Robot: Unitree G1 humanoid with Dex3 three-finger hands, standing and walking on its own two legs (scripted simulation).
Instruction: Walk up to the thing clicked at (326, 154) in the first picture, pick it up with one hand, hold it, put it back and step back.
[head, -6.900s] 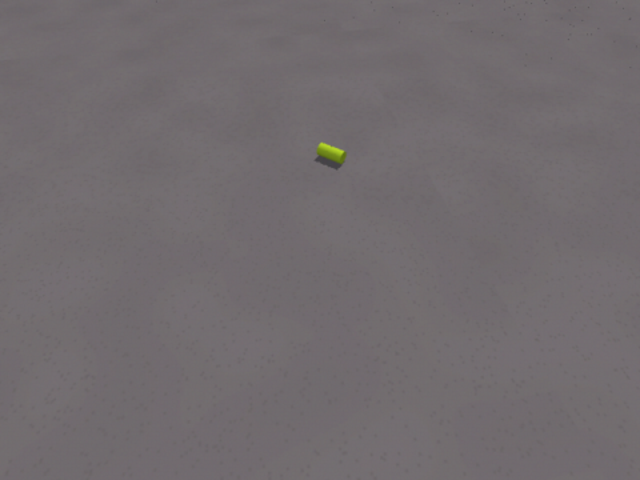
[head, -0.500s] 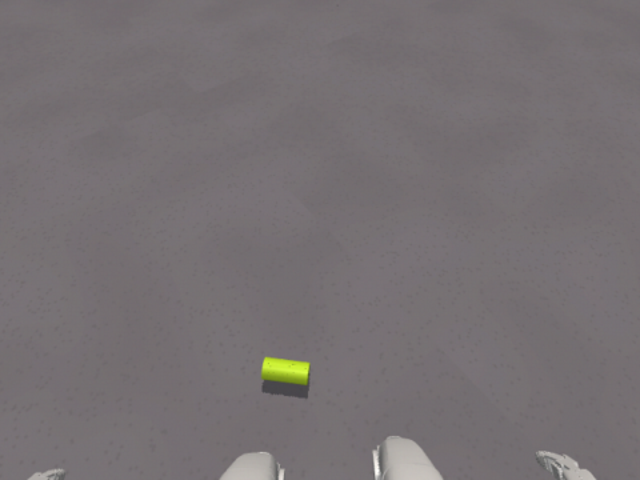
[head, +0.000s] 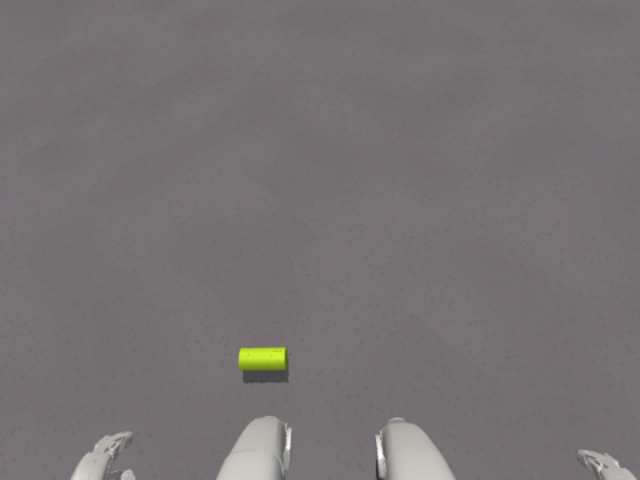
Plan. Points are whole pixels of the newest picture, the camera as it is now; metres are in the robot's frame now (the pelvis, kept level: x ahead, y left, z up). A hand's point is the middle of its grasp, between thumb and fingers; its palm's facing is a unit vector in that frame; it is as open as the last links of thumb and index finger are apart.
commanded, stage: walk up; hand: left
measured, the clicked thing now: (263, 358) +0.44 +0.20 -0.70
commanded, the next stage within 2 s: none
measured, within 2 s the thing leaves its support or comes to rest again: neither
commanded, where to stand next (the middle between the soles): +0.07 +0.04 m, yaw -1 degrees
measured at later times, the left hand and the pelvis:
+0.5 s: hand out of the picture +0.06 +0.34 -0.14, palm faces -0.07 -0.92 -0.39, open 7.4 cm; pelvis -0.01 +0.05 +0.01, yaw -3 degrees
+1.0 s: hand out of the picture +0.11 +0.32 -0.12, palm faces +0.01 -0.85 -0.53, open 7.3 cm; pelvis -0.04 +0.03 -0.01, yaw +2 degrees
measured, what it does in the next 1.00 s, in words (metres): steps on the spot: left foot, then right foot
